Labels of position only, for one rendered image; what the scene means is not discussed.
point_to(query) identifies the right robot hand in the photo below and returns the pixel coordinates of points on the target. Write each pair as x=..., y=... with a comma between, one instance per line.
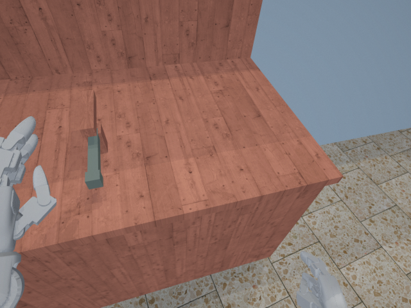
x=326, y=291

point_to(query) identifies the counter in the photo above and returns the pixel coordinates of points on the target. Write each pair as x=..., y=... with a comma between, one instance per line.
x=205, y=167

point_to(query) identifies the tap lever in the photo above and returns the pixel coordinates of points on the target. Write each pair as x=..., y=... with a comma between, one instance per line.
x=93, y=176

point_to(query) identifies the robot left forearm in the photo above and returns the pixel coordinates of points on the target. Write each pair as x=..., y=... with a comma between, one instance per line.
x=11, y=280

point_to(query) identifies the left robot hand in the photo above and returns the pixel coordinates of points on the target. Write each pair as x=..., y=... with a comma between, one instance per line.
x=14, y=152

